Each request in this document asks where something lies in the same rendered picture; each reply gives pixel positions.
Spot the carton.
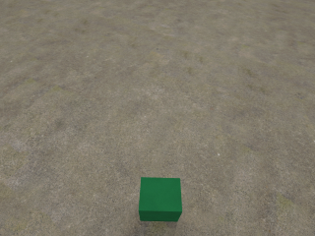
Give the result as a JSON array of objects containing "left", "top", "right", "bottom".
[{"left": 139, "top": 177, "right": 182, "bottom": 222}]

